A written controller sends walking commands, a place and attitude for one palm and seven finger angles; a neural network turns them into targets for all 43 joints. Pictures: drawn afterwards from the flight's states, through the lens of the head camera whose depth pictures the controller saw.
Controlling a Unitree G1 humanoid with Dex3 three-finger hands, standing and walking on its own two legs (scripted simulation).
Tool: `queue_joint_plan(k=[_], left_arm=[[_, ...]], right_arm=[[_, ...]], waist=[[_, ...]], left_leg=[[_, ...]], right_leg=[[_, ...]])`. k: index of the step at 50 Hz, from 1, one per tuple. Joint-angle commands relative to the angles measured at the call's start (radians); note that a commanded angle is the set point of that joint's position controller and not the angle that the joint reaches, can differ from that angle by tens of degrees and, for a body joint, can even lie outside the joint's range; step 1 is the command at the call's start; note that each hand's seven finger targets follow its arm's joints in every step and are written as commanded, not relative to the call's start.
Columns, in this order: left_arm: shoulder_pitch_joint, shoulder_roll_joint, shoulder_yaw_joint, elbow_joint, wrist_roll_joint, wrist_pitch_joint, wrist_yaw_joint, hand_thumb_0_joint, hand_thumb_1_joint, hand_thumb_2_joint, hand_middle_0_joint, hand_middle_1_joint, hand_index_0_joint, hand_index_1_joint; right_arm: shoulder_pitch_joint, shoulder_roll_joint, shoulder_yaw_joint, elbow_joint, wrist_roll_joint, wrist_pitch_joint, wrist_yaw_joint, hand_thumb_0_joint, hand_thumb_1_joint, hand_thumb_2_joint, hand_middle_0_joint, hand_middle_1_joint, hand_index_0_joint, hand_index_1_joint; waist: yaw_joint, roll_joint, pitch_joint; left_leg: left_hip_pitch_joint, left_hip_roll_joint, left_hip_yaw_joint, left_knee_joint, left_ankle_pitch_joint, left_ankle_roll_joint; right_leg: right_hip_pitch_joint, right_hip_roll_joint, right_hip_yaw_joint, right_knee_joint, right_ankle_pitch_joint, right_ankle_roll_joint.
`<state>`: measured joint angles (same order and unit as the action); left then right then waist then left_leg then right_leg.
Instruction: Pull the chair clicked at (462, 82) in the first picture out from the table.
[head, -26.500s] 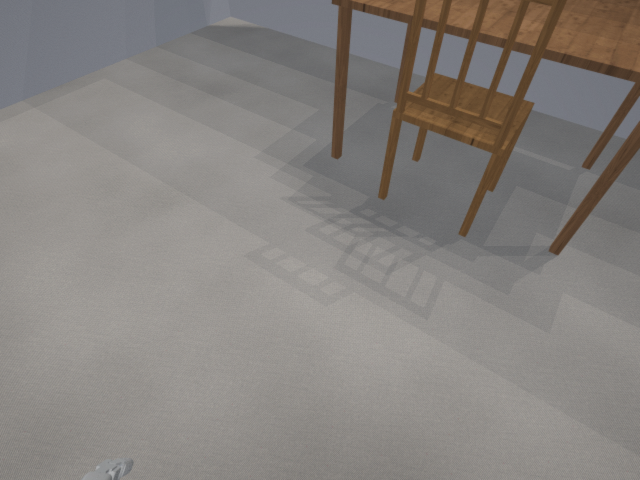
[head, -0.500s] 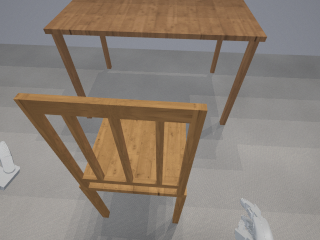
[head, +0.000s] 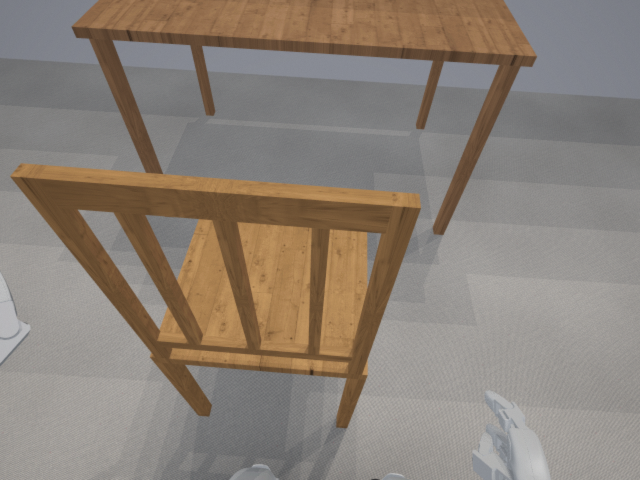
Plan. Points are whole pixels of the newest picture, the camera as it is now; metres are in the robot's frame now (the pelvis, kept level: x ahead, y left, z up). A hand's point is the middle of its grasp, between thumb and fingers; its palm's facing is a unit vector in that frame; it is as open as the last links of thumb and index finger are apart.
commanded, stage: step back with the hand held close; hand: left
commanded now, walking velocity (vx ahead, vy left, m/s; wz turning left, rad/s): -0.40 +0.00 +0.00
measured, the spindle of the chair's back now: (243, 295) +0.36 +0.14 -0.03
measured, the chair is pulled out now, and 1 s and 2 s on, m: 0.62 0.62 0.62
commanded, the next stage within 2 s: stop stepping back and stand still in 0.70 s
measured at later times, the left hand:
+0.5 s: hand out of the picture +0.16 +0.25 +0.20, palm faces +0.43 -0.80 -0.42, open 7.4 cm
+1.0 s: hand out of the picture +0.04 +0.23 +0.20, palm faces +0.40 -0.75 -0.53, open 7.4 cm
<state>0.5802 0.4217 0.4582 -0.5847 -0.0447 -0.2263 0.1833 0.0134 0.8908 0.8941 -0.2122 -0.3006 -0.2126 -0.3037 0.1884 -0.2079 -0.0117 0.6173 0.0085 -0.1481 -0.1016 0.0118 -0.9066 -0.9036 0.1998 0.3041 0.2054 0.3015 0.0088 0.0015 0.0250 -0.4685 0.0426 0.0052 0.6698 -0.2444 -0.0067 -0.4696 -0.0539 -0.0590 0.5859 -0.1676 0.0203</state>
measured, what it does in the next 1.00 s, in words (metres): walks backwards: right foot, then left foot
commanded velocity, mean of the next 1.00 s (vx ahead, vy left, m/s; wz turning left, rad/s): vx -0.26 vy -0.01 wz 0.00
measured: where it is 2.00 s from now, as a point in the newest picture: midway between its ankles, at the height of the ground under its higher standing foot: outside the picture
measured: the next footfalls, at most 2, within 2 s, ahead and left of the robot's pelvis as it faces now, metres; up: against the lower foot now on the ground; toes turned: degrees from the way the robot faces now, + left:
right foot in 0.54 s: -0.01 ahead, -0.16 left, +0.00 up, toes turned -2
left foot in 0.76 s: -0.04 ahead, +0.12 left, +0.00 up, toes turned +1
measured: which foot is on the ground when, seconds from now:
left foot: down 0.00-0.56, up 0.58-0.74, down 0.76-0.98, up 1.00-1.00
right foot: down 0.00-0.30, up 0.32-0.52, down 0.54-1.00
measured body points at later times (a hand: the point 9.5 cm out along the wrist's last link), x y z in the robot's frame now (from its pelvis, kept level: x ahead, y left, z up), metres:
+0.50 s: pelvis -0.04 -0.01 +0.01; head -0.01 +0.02 +0.46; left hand +0.13 +0.29 +0.22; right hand +0.13 -0.22 -0.06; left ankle +0.01 +0.12 -0.72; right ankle -0.03 -0.15 -0.70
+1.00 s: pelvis -0.15 -0.02 +0.00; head -0.15 -0.01 +0.45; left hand +0.01 +0.27 +0.23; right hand +0.01 -0.25 -0.08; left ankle -0.09 +0.12 -0.71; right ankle -0.10 -0.15 -0.72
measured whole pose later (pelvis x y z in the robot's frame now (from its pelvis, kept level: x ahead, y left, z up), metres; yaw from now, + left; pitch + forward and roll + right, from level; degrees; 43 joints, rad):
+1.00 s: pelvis -0.15 -0.02 +0.00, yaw +0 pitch -2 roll -3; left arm 0.60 0.49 0.47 -0.62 -0.04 -0.22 0.15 0.02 0.89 0.89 -0.21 -0.30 -0.21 -0.30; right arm 0.22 -0.20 -0.01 0.62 0.02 -0.15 -0.04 0.01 -0.91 -0.90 0.20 0.30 0.21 0.30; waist -0.01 0.03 0.04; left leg -0.44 0.08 -0.04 0.78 -0.37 -0.02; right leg -0.34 0.01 -0.06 0.62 -0.23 0.01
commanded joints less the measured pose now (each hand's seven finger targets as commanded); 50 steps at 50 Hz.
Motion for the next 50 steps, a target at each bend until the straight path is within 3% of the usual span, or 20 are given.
queue_joint_plan(k=[1,5,7,9,13,15,17,20,24,27,29,30,35,37,38,39,40,43,47,50], left_arm=[[0.005,0.164,0.147,-0.189,-0.003,-0.064,0.019,0.000,0.900,0.900,-0.200,-0.300,-0.200,-0.300],[-0.003,0.189,0.150,-0.188,-0.014,-0.071,0.003,0.000,0.900,0.900,-0.200,-0.300,-0.200,-0.300],[-0.051,0.178,0.118,-0.182,-0.017,-0.064,0.003,0.000,0.900,0.900,-0.200,-0.300,-0.200,-0.300],[-0.071,0.186,0.107,-0.168,-0.011,-0.033,0.017,0.000,0.900,0.900,-0.200,-0.300,-0.200,-0.300],[-0.024,0.180,0.131,-0.162,-0.004,-0.046,0.016,0.000,0.900,0.900,-0.200,-0.300,-0.200,-0.300],[-0.011,0.194,0.147,-0.208,0.002,-0.066,0.022,0.000,0.900,0.900,-0.200,-0.300,-0.200,-0.300],[-0.041,0.165,0.122,-0.234,-0.014,-0.081,0.009,0.000,0.900,0.900,-0.200,-0.300,-0.200,-0.300],[-0.107,0.166,0.105,-0.323,-0.021,-0.082,-0.007,0.000,0.900,0.900,-0.200,-0.300,-0.200,-0.300],[-0.008,0.153,0.099,-0.238,-0.028,-0.068,-0.022,0.000,0.900,0.900,-0.200,-0.300,-0.200,-0.300],[0.004,0.178,0.128,-0.141,-0.018,-0.069,-0.034,0.000,0.900,0.900,-0.200,-0.300,-0.200,-0.300],[-0.061,0.214,0.146,-0.103,-0.033,-0.079,-0.030,0.000,0.900,0.900,-0.200,-0.300,-0.200,-0.300],[-0.063,0.189,0.115,-0.112,-0.034,-0.072,-0.037,0.000,0.900,0.900,-0.200,-0.300,-0.200,-0.300],[0.036,0.185,0.131,-0.126,-0.019,-0.064,-0.015,0.000,0.900,0.900,-0.200,-0.300,-0.200,-0.300],[0.045,0.187,0.120,-0.254,-0.031,-0.094,-0.010,0.000,0.900,0.900,-0.200,-0.300,-0.200,-0.300],[0.035,0.188,0.124,-0.298,-0.034,-0.107,-0.007,0.000,0.900,0.900,-0.200,-0.300,-0.200,-0.300],[0.040,0.211,0.142,-0.321,-0.028,-0.113,-0.002,0.000,0.900,0.900,-0.200,-0.300,-0.200,-0.300],[0.074,0.200,0.141,-0.282,-0.026,-0.116,-0.003,0.000,0.900,0.900,-0.200,-0.300,-0.200,-0.300],[0.025,0.214,0.155,-0.350,-0.023,-0.064,-0.001,0.000,0.900,0.900,-0.200,-0.300,-0.200,-0.300],[0.011,0.217,0.137,-0.172,-0.007,-0.024,-0.010,0.000,0.900,0.900,-0.200,-0.300,-0.200,-0.300],[-0.066,0.210,0.122,0.023,-0.015,0.022,-0.022,0.000,0.900,0.900,-0.200,-0.300,-0.200,-0.300]], right_arm=[[-0.085,-0.118,-0.045,-0.158,-0.002,-0.061,-0.013,0.000,-0.900,-0.900,0.200,0.300,0.200,0.300],[-0.056,-0.110,-0.058,-0.134,-0.005,-0.071,-0.001,0.000,-0.900,-0.900,0.200,0.300,0.200,0.300],[-0.030,-0.108,-0.062,-0.131,-0.011,-0.064,0.010,0.000,-0.900,-0.900,0.200,0.300,0.200,0.300],[-0.048,-0.096,-0.057,-0.118,-0.009,-0.043,0.019,0.000,-0.900,-0.900,0.200,0.300,0.200,0.300],[-0.078,-0.089,-0.023,-0.137,0.001,-0.019,0.010,0.000,-0.900,-0.900,0.200,0.300,0.200,0.300],[-0.099,-0.129,-0.048,-0.147,-0.010,-0.022,0.002,0.000,-0.900,-0.900,0.200,0.300,0.200,0.300],[-0.065,-0.099,-0.048,-0.122,-0.026,-0.055,0.017,0.000,-0.900,-0.900,0.200,0.300,0.200,0.300],[-0.048,-0.117,-0.065,-0.111,-0.017,-0.082,0.037,0.000,-0.900,-0.900,0.200,0.300,0.200,0.300],[-0.032,-0.125,-0.051,-0.108,-0.016,-0.113,0.050,0.000,-0.900,-0.900,0.200,0.300,0.200,0.300],[-0.048,-0.115,-0.041,-0.098,-0.020,-0.100,0.045,0.000,-0.900,-0.900,0.200,0.300,0.200,0.300],[-0.039,-0.083,-0.044,-0.101,-0.015,-0.092,0.040,0.000,-0.900,-0.900,0.200,0.300,0.200,0.300],[-0.036,-0.103,-0.069,-0.094,-0.003,-0.086,0.040,0.000,-0.900,-0.900,0.200,0.300,0.200,0.300],[-0.127,-0.057,-0.008,-0.138,0.009,-0.034,0.021,0.000,-0.900,-0.900,0.200,0.300,0.200,0.300],[-0.093,-0.087,-0.029,-0.145,0.011,-0.043,0.008,0.000,-0.900,-0.900,0.200,0.300,0.200,0.300],[-0.081,-0.105,-0.048,-0.141,0.004,-0.061,0.008,0.000,-0.900,-0.900,0.200,0.300,0.200,0.300],[-0.043,-0.103,-0.064,-0.122,-0.009,-0.076,0.014,0.000,-0.900,-0.900,0.200,0.300,0.200,0.300],[-0.021,-0.113,-0.080,-0.105,-0.001,-0.077,0.021,0.000,-0.900,-0.900,0.200,0.300,0.200,0.300],[-0.058,-0.126,-0.076,-0.112,-0.008,-0.073,0.046,0.000,-0.900,-0.900,0.200,0.300,0.200,0.300],[-0.023,-0.140,-0.057,-0.123,0.017,-0.046,0.053,0.000,-0.900,-0.900,0.200,0.300,0.200,0.300],[-0.024,-0.125,-0.064,-0.123,0.028,-0.013,0.050,0.000,-0.900,-0.900,0.200,0.300,0.200,0.300]], waist=[[0.004,0.209,-0.173],[0.003,0.011,-0.207],[-0.008,-0.115,-0.153],[0.001,-0.196,-0.150],[-0.019,-0.057,-0.137],[-0.024,0.334,-0.127],[-0.024,0.251,-0.179],[-0.005,0.252,-0.170],[0.004,0.273,-0.160],[0.002,0.073,-0.110],[-0.011,-0.212,-0.112],[0.005,-0.294,-0.176],[-0.017,-0.109,-0.184],[-0.019,0.035,-0.200],[-0.009,0.232,-0.206],[-0.012,0.279,-0.224],[-0.020,0.233,-0.230],[-0.018,0.403,-0.173],[-0.023,0.153,-0.123],[-0.044,-0.290,-0.080]], left_leg=[[-0.119,0.214,-0.204,-0.310,-0.115,0.098],[0.026,0.085,-0.096,-0.038,0.024,0.037],[0.036,-0.027,-0.023,0.149,-0.306,-0.007],[0.089,-0.034,-0.036,0.330,-0.282,-0.010],[0.157,0.025,-0.063,-0.201,-0.131,0.031],[0.109,0.314,-0.386,-0.380,0.097,0.165],[0.055,0.329,-0.294,-0.338,0.238,0.181],[0.226,0.252,-0.155,-0.214,0.554,0.141],[0.213,0.218,-0.191,-0.212,0.318,0.083],[0.108,0.142,-0.137,-0.086,-0.049,0.042],[0.046,-0.012,-0.003,0.215,-0.227,-0.029],[0.021,-0.044,-0.061,0.409,-0.284,-0.025],[0.079,0.000,-0.026,-0.074,-0.147,-0.008],[0.231,0.069,-0.066,-0.304,0.205,0.030],[0.312,0.248,-0.264,-0.310,0.492,0.110],[0.357,0.329,-0.306,-0.270,0.700,0.165],[0.381,0.331,-0.264,-0.254,0.708,0.176],[0.212,0.236,-0.152,-0.216,0.421,0.135],[-0.008,0.109,-0.085,-0.068,-0.295,0.051],[0.034,-0.078,-0.001,0.533,-0.259,0.000]], right_leg=[[0.257,0.016,0.034,0.125,-0.110,-0.015],[0.184,-0.112,0.175,-0.090,0.206,-0.090],[0.039,-0.259,0.334,-0.286,-0.051,-0.171],[-0.012,-0.337,0.346,-0.373,-0.233,-0.221],[0.071,-0.143,0.125,-0.091,0.004,-0.084],[-0.012,0.037,0.042,0.317,-0.296,0.006],[0.000,0.068,0.143,0.614,-0.377,-0.003],[-0.011,0.043,0.090,0.357,-0.315,0.001],[0.166,0.036,0.044,-0.060,-0.111,-0.037],[0.222,-0.035,0.069,-0.268,0.087,-0.064],[0.120,-0.300,0.347,-0.313,0.236,-0.205],[0.157,-0.349,0.377,-0.323,0.279,-0.276],[0.270,-0.198,0.124,-0.054,0.496,-0.130],[0.212,-0.095,0.060,0.055,0.257,-0.043],[0.042,-0.007,0.036,0.181,-0.091,-0.003],[-0.043,0.055,0.084,0.334,-0.378,0.001],[-0.056,0.075,0.098,0.427,-0.413,-0.006],[0.044,0.020,0.103,0.276,-0.313,0.004],[0.329,0.011,0.025,-0.118,-0.070,-0.015],[0.041,-0.257,0.353,-0.378,-0.359,-0.161]])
